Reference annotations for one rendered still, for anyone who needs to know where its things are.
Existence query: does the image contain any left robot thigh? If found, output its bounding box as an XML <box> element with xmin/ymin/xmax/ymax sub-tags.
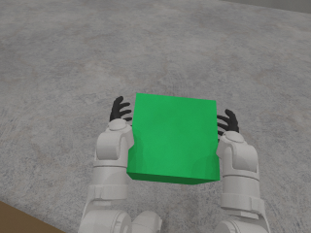
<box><xmin>131</xmin><ymin>211</ymin><xmax>162</xmax><ymax>233</ymax></box>

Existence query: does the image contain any robot left upper arm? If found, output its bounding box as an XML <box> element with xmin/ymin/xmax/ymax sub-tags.
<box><xmin>79</xmin><ymin>210</ymin><xmax>132</xmax><ymax>233</ymax></box>

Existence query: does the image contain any robot right upper arm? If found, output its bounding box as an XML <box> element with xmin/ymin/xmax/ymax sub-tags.
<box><xmin>214</xmin><ymin>219</ymin><xmax>268</xmax><ymax>233</ymax></box>

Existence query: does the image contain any robot right forearm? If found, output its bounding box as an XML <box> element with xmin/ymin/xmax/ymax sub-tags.
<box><xmin>216</xmin><ymin>130</ymin><xmax>271</xmax><ymax>233</ymax></box>

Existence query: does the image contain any robot right hand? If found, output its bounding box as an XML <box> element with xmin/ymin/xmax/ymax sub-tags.
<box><xmin>217</xmin><ymin>109</ymin><xmax>239</xmax><ymax>142</ymax></box>

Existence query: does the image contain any robot left forearm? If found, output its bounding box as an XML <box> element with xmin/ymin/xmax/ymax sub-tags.
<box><xmin>78</xmin><ymin>118</ymin><xmax>134</xmax><ymax>233</ymax></box>

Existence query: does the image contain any carton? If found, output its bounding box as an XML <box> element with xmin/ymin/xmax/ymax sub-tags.
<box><xmin>126</xmin><ymin>92</ymin><xmax>221</xmax><ymax>185</ymax></box>

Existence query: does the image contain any robot left hand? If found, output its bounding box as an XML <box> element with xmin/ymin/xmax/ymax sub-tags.
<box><xmin>109</xmin><ymin>96</ymin><xmax>132</xmax><ymax>126</ymax></box>

